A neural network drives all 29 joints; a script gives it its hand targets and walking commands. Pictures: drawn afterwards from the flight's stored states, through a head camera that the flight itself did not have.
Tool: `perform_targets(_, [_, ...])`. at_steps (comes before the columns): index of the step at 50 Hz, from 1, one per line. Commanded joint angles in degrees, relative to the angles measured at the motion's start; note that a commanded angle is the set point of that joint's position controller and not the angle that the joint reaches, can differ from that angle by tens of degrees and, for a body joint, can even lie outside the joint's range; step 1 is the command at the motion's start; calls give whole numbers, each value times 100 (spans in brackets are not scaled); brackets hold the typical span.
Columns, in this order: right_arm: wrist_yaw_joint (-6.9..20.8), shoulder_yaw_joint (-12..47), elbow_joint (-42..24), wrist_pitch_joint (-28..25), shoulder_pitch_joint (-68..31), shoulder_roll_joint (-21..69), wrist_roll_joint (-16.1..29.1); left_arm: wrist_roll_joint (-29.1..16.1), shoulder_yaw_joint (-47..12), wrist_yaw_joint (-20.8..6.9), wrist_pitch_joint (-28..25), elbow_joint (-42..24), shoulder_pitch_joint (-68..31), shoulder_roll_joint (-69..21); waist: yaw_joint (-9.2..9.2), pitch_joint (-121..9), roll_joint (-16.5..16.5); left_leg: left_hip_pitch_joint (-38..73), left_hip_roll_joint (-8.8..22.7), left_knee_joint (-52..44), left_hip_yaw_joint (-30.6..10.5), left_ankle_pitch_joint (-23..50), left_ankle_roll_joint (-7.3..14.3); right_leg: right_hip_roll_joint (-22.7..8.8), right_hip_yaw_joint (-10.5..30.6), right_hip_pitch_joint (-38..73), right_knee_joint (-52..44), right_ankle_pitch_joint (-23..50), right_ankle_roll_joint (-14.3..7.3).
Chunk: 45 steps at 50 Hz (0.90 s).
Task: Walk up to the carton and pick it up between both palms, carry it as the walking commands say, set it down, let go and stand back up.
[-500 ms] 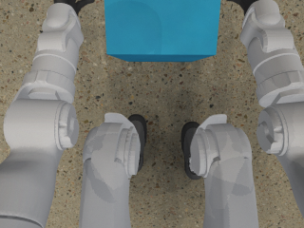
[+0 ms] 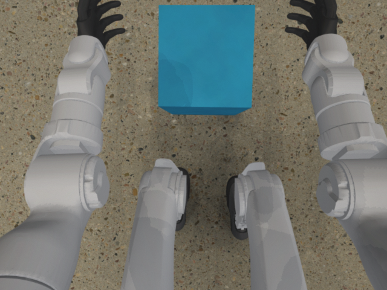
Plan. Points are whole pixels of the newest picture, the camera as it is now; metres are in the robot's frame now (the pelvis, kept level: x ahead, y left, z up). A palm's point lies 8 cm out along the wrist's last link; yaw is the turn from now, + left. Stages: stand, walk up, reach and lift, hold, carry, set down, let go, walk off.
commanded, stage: set down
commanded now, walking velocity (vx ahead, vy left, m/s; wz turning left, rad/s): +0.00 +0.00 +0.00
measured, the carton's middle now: (204, 71) +0.53 +0.03 -0.33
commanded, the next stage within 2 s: let go in 0.80 s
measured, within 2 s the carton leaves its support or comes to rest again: neither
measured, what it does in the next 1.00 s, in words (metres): rises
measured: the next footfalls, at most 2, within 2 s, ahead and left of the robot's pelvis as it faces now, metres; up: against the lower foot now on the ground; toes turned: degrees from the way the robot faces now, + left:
none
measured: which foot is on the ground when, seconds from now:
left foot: down 0.00-1.00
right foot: down 0.00-1.00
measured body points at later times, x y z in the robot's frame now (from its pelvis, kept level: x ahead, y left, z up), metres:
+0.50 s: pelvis +0.02 +0.00 +0.14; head +0.33 +0.02 +0.47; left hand +0.54 +0.23 +0.03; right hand +0.55 -0.17 +0.03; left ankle +0.11 +0.10 -0.42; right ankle +0.09 -0.10 -0.42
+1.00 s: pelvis +0.05 +0.00 +0.23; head +0.34 +0.02 +0.57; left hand +0.51 +0.23 +0.10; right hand +0.52 -0.17 +0.10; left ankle +0.11 +0.10 -0.42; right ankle +0.09 -0.10 -0.42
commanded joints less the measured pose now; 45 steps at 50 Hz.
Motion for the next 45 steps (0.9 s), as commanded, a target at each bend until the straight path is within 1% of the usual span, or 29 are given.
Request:
perform_targets(1, [21, -103, -655, -76, -1278, -517, -81, 96, 148, -47, -79, -618, -1259, 676, 77, -6089, 73, 4111, -50, -1152, -49, 1598, -139, -14, -89, 2614, -1367, 1299, 168])
perform_targets(6, [40, -162, -873, -46, -1142, -501, -135, 179, 214, -100, -43, -828, -1133, 661, 51, -6370, 65, 4530, -92, -1615, -26, 1783, -158, 3, -86, 3129, -1849, 1508, 192])
perform_targets(17, [182, -316, -1306, -12, -583, -380, -226, 348, 317, -247, 18, -1297, -638, 582, 26, -6656, 115, 5759, -102, -2771, -57, 2492, -210, 16, -62, 4150, -3060, 2158, 227])
perform_targets(24, [306, -435, -1216, -127, -284, -272, -330, 451, 358, -320, -81, -1218, -378, 433, 27, -6363, 155, 6544, -57, -3643, -149, 2793, -223, -20, -3, 4582, -3986, 2369, 227])
perform_targets(31, [423, -630, -1066, -287, 44, -153, -551, 646, 471, -385, -225, -1151, -102, 205, 18, -5915, 195, 7303, 4, -4609, -273, 3006, -218, -64, 65, 5029, -4946, 2561, 234])
perform_targets(35, [485, -743, -904, -387, 122, -65, -737, 822, 563, -411, -311, -997, 15, 23, 21, -5420, 177, 7488, 47, -5072, -315, 2974, -233, -99, 72, 5135, -5400, 2547, 241])
perform_targets(39, [549, -862, -745, -469, 260, 63, -1015, 1050, 777, -433, -388, -849, 219, -147, -13, -5022, 130, 7472, 63, -5274, -323, 2979, -282, -155, 85, 5203, -5642, 2540, 240])
perform_targets(42, [558, -917, -779, -504, 512, 106, -1155, 1218, 910, -440, -424, -938, 437, -169, -25, -5211, 133, 7692, 52, -5305, -314, 3261, -309, -156, 104, 5468, -5717, 2778, 244])
perform_targets(45, [520, -890, -1125, -519, 839, 86, -1186, 1265, 864, -432, -443, -1277, 706, -103, -50, -5906, 175, 8250, 33, -5336, -289, 3771, -280, -141, 110, 6007, -5764, 3243, 270])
